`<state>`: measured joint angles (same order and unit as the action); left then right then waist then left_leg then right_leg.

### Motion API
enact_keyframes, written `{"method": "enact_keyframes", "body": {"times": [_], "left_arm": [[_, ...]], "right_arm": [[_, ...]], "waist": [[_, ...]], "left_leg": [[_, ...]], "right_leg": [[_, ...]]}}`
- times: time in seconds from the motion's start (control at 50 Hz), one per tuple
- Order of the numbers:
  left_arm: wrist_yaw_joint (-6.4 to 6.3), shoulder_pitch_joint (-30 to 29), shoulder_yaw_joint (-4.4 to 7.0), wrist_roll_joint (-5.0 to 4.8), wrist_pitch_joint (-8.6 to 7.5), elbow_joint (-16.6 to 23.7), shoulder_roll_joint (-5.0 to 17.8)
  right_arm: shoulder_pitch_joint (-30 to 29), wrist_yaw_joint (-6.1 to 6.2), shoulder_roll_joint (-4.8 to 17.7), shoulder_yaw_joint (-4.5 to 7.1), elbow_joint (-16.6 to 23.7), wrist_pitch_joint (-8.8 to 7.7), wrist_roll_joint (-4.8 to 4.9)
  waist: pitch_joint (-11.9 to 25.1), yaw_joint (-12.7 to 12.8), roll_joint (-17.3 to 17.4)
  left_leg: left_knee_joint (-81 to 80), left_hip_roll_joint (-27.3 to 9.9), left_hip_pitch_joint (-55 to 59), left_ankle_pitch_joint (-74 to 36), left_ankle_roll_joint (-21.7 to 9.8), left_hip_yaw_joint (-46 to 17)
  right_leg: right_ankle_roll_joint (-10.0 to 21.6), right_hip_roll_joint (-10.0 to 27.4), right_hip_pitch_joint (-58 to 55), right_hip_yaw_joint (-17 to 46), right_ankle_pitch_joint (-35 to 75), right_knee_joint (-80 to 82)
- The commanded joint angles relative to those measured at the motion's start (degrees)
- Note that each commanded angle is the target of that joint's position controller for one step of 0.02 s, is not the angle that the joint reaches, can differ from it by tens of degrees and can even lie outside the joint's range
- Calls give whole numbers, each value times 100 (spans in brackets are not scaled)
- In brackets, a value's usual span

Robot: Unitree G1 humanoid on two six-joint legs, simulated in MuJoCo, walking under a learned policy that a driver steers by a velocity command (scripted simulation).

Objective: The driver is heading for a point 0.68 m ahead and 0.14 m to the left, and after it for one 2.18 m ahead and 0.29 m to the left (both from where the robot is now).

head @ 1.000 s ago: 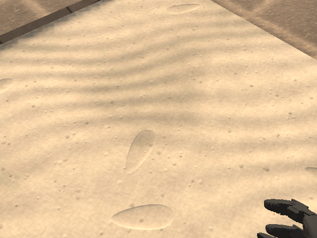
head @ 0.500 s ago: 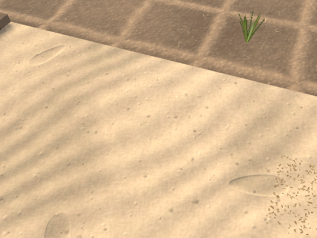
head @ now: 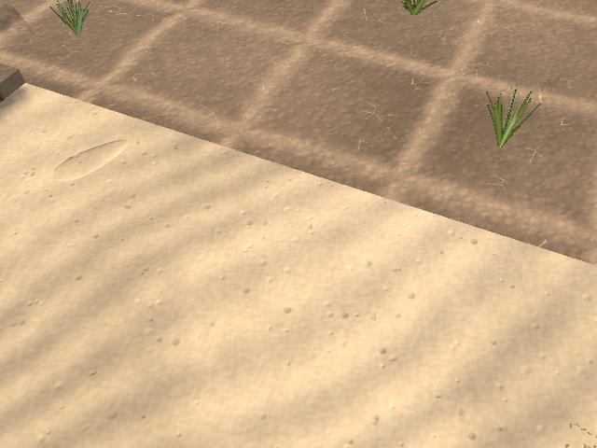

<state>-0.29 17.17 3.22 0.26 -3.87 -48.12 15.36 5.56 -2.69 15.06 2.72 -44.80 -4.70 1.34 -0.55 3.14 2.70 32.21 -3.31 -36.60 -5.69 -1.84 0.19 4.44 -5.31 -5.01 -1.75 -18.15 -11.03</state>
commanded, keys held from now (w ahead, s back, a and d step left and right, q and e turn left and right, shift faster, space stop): w+q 0.64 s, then w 0.14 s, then e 0.22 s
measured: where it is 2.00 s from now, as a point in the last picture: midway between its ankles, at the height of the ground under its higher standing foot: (281, 384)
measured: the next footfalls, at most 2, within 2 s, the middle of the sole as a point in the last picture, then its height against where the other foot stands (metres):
left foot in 0.08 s outside the picture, level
right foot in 0.54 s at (357, 422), level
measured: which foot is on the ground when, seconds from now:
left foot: up 0.00-0.06, down 0.08-0.54, up 0.56-0.98, down 1.00-1.00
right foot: down 0.00-0.08, up 0.10-0.52, down 0.54-1.00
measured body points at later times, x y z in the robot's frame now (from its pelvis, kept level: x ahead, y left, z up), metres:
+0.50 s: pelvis +0.31 +0.03 +0.00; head +0.34 +0.04 +0.45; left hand +0.47 +0.32 -0.07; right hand +0.43 -0.24 -0.11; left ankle +0.20 +0.11 -0.74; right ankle +0.51 -0.07 -0.71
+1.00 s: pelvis +0.55 +0.11 +0.00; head +0.58 +0.12 +0.44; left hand +0.41 +0.36 -0.13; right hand +0.86 +0.01 -0.07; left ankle +0.61 +0.26 -0.73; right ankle +0.50 -0.06 -0.73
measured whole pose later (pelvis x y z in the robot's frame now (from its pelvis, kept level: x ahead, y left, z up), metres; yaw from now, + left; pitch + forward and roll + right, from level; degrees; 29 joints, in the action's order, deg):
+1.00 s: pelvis +0.55 +0.11 +0.00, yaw +23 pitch +2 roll -2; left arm 0.0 23.1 3.4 -1.5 -2.9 -49.3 16.0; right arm 1.8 -1.3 14.5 1.9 -36.0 -4.3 -0.6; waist -1.7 6.4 2.3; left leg 27.3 -1.5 -27.3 -3.9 -1.4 -2.6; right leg -0.9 -0.7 4.0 -0.7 -21.4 -23.8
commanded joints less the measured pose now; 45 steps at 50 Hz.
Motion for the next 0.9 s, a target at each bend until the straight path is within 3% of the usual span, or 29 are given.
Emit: {"method": "enact_keyframes", "body": {"times": [0.02,0.06,0.08,0.1,0.12,0.14,0.16,0.18,0.2,0.22,0.28,0.32,0.38,0.44,0.48,0.52,0.54,0.56,0.58,0.6,0.62,0.64,0.66,0.68,0.72,0.78,0.82,0.86,0.9], "left_arm": [[-75,209,247,-12,59,119,971],[-152,77,275,-7,144,195,1120],[-188,-72,263,-19,186,250,1147],[-226,-43,187,62,143,396,1020],[-61,715,-65,176,-24,505,201],[44,170,5,-13,-238,515,694],[108,-431,57,-225,-379,766,907],[94,-698,29,-185,-452,851,853],[63,-778,68,-45,-458,871,861],[50,-676,100,25,-407,891,871],[5,-468,75,70,-231,933,681],[-18,-845,5,90,-187,1074,513],[12,-1474,-47,49,-222,1225,394],[62,-1799,5,-50,-268,1363,535],[99,-1758,82,-73,-316,1381,699],[102,-1269,175,-80,-372,1270,824],[66,-731,259,-17,-399,1183,993],[14,130,348,60,-402,1118,1326],[58,520,446,86,-306,893,1702],[80,350,334,-22,-283,1020,1152],[51,149,254,-33,-249,1060,864],[48,-108,207,25,-220,1080,792],[55,-230,171,52,-204,1011,683],[56,-276,136,84,-219,962,607],[85,-246,127,30,-264,841,534],[95,-159,204,-24,-290,663,775],[82,-236,198,-60,-223,579,838],[58,-107,215,-114,-132,468,954],[48,208,238,-155,-53,310,1061]], "right_arm": [[-752,-129,468,80,647,-130,-5],[-54,-120,755,220,539,-85,-41],[775,-77,1007,353,363,-70,-45],[1681,10,1428,478,246,-23,-80],[1807,1,1720,527,225,-49,0],[1993,37,1184,406,179,-17,38],[1665,90,1041,361,266,-5,-5],[1282,110,970,331,376,5,-36],[992,120,878,298,464,9,-60],[843,142,803,258,544,5,-125],[718,208,877,280,637,25,-73],[813,278,1072,345,629,48,-43],[1100,340,1114,370,561,130,2],[1398,353,1070,364,474,206,41],[1437,369,1030,359,485,239,28],[1292,368,951,344,553,259,-2],[1264,353,743,270,611,239,-34],[1351,334,377,140,717,208,-122],[2103,328,220,74,903,154,65],[2016,348,826,179,727,165,102],[1413,340,1071,259,806,200,57],[1120,344,1002,261,866,228,-2],[933,327,903,265,934,216,-54],[979,293,771,256,951,221,-18],[1058,262,551,211,923,246,22],[670,246,392,131,1044,237,-58],[360,213,272,58,1099,168,-142],[40,170,198,15,1121,81,-151],[-203,132,294,48,1165,37,-121]], "waist": [[-241,77,-591],[343,-326,-846],[772,-801,-753],[1437,-1141,-160],[2089,-569,1207],[2232,-1015,646],[1349,-1045,404],[840,-846,-241],[454,-623,-440],[372,-419,-320],[196,-194,-87],[99,-293,-30],[128,-606,99],[175,-727,213],[212,-640,302],[297,-313,433],[656,-37,364],[1431,269,-359],[1946,-107,-2383],[1484,38,-1625],[826,186,-1067],[465,101,-665],[196,19,-630],[112,-116,-794],[85,-208,-909],[-25,-210,-719],[-81,-214,-644],[7,-93,-715],[140,6,-799]], "left_leg": [[-141,218,-285,681,-253,193],[-17,632,730,1247,-470,540],[-302,772,1924,952,-659,524],[-249,-133,3751,625,-1064,-840],[-579,-1490,5924,1512,-2252,-3919],[-1247,-1448,6204,2359,-2133,-4493],[-1427,-1299,5550,2315,-1844,-3711],[-1541,-1102,4630,1863,-1686,-3175],[-1654,-935,3826,1216,-1644,-2811],[-1782,-778,3316,733,-1647,-2556],[-1974,-549,2453,67,-1643,-2003],[-2003,-305,2005,10,-1488,-1613],[-1835,-2,1752,461,-1154,-1386],[-1494,-137,2137,988,-1018,-1808],[-1127,-294,2526,1233,-930,-2217],[-645,-259,2579,1188,-767,-2402],[49,-9,2351,1077,-582,-2201],[1671,393,1665,2020,-347,-1631],[3357,962,-255,4089,-52,-966],[4086,478,-868,3806,34,-1115],[4270,313,-1014,3249,74,-985],[4186,135,-820,2843,111,-832],[3931,11,-711,2577,119,-836],[3761,-105,-450,2435,108,-822],[3410,-124,-260,2389,129,-704],[2512,-186,-451,2004,202,-627],[1607,-197,-119,1515,254,-331],[793,26,487,950,298,-82],[299,244,817,592,300,-62]], "right_leg": [[448,1884,-410,101,4512,-496],[300,1800,-507,-75,6622,-1615],[132,1620,-70,-260,6728,-2747],[-76,1392,1319,-366,4968,-4496],[-507,70,3972,71,-841,-6533],[-412,169,4750,914,-1298,-7027],[-310,503,5164,944,-807,-6843],[-276,738,4991,857,-416,-6355],[-344,866,4709,793,-251,-5867],[-403,967,4313,806,-164,-5630],[-686,1045,3998,593,-53,-4714],[-844,948,3787,443,689,-3844],[-911,639,3219,376,2079,-2559],[-867,496,3065,535,2198,-1979],[-738,491,2962,664,1822,-1741],[-492,509,2327,593,1525,-1472],[-268,779,1419,738,1441,-1444],[102,1813,6,1737,1126,-1492],[986,2936,-1417,4452,-324,-904],[873,2910,-1141,4675,-1452,-672],[646,2667,-516,3736,-1236,-627],[534,2422,141,3008,-408,-547],[542,2192,606,2550,214,-428],[519,2019,935,2155,587,-297],[623,1866,1156,1686,993,-76],[814,1953,1123,1293,1685,145],[782,1779,1262,901,2988,44],[631,1549,1396,536,3831,-181],[543,1559,1192,594,3933,-435]]}}
Over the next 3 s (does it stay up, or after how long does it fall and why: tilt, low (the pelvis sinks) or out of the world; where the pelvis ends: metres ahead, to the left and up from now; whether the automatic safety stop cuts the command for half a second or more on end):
stays up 0.61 0.17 0.00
